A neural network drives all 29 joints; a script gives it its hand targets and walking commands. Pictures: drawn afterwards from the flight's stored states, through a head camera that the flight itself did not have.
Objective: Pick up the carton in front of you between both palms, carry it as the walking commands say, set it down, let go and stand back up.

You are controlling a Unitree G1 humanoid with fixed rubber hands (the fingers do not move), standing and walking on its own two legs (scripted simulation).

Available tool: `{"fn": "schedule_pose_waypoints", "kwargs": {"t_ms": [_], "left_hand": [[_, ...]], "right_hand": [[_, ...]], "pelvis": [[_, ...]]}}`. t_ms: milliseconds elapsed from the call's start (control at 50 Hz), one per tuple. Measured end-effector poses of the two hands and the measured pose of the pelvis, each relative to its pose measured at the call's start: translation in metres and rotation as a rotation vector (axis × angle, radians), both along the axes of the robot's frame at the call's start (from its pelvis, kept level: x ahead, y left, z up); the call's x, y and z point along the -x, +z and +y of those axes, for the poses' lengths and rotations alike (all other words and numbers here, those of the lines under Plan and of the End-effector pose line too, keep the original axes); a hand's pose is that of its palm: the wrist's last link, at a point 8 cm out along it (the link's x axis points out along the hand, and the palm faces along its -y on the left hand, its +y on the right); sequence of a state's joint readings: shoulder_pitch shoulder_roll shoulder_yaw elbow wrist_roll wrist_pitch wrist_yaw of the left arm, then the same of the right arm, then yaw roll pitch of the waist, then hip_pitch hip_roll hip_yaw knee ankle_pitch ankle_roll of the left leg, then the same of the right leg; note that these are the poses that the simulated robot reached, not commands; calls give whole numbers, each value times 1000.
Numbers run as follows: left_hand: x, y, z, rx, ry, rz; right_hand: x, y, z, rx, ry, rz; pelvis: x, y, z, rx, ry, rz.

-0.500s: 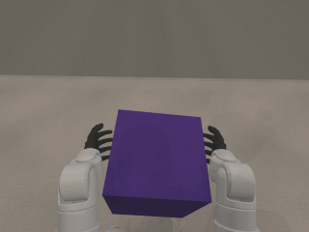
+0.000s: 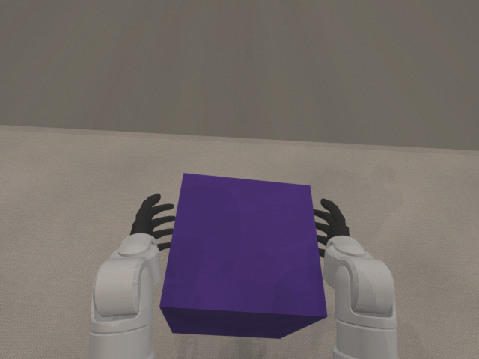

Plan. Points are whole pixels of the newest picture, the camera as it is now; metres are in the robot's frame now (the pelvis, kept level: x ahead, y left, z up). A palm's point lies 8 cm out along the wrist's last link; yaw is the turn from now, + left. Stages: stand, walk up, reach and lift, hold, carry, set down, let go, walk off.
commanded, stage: carry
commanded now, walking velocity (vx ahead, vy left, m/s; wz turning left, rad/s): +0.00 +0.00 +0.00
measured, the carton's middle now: (236, 264) +0.29 +0.00 -0.02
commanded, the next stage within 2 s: hold in 1.98 s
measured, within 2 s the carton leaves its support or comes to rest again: neither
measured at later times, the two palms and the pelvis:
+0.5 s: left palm (161, 205) +0.36 +0.14 +0.05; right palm (325, 205) +0.37 -0.15 +0.05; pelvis +0.09 -0.02 -0.01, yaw +2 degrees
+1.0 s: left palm (156, 225) +0.33 +0.15 +0.03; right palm (322, 226) +0.34 -0.15 +0.03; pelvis +0.05 -0.01 -0.01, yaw +2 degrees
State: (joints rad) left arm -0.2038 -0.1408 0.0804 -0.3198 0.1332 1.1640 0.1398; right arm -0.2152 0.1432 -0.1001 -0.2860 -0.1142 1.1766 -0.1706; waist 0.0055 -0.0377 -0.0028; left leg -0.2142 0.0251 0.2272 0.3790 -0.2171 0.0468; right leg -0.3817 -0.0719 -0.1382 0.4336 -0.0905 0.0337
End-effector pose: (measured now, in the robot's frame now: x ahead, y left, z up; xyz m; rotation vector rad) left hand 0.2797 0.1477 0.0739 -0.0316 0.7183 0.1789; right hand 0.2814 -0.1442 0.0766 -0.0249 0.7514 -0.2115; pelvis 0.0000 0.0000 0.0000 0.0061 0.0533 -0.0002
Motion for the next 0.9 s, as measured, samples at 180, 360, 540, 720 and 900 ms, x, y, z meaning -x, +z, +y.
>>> {"fn": "schedule_pose_waypoints", "kwargs": {"t_ms": [180,360,540,720,900], "left_hand": [[-65,21,-14,-41,-10,-32],[-81,-6,-13,-40,1,40],[-79,-23,-8,-64,1,20],[-62,-39,-5,-85,-27,0],[-56,-47,-2,-87,-42,-31]], "right_hand": [[-62,10,-14,-42,-14,-36],[-87,-9,-12,-10,19,34],[-89,-27,-7,15,62,9],[-70,-44,-7,14,107,-17],[-65,-52,-5,20,131,-50]], "pelvis": [[-67,-7,-11,18,24,8],[-89,-8,-17,15,33,24],[-87,-11,-16,15,35,22],[-76,-13,-14,15,37,0],[-56,-10,-13,11,35,-19]]}}
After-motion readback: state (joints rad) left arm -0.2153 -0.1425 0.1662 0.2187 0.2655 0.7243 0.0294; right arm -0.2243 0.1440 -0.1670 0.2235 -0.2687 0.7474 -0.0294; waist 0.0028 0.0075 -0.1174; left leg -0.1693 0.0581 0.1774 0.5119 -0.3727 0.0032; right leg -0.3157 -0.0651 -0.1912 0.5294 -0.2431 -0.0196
